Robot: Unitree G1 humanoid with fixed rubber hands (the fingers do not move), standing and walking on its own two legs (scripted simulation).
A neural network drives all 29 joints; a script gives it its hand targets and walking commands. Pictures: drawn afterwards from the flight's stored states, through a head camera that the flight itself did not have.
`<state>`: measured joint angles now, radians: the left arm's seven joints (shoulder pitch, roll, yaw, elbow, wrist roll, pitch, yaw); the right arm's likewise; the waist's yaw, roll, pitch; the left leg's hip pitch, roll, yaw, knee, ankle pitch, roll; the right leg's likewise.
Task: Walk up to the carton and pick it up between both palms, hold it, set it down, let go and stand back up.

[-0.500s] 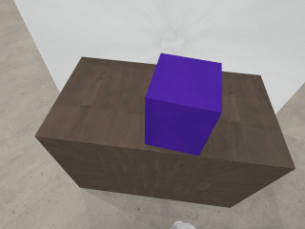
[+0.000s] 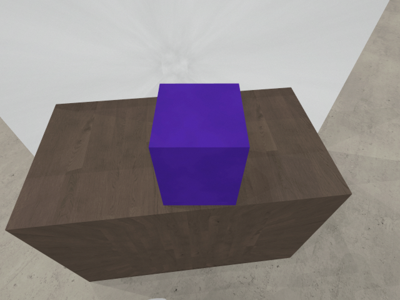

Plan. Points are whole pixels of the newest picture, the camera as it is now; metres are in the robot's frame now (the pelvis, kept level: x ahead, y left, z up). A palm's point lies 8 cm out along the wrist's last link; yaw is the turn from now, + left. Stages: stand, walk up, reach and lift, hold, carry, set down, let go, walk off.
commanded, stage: walk up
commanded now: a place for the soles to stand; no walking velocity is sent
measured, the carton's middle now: (199, 147) +0.48 +0.02 -0.02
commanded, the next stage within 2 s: none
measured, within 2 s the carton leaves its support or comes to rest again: neither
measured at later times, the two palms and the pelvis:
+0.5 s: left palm out of the picture +0.04 +0.29 -0.13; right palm out of the picture +0.06 -0.24 -0.12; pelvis +0.01 +0.03 +0.00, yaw -2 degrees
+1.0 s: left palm out of the picture +0.08 +0.28 -0.13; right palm out of the picture +0.02 -0.25 -0.13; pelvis +0.01 +0.02 +0.00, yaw -5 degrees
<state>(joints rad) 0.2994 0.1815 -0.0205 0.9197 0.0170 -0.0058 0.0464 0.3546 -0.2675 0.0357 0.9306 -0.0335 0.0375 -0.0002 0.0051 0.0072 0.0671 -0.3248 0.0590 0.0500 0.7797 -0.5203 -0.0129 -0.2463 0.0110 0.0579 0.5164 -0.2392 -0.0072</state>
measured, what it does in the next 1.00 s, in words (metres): steps on the spot: left foot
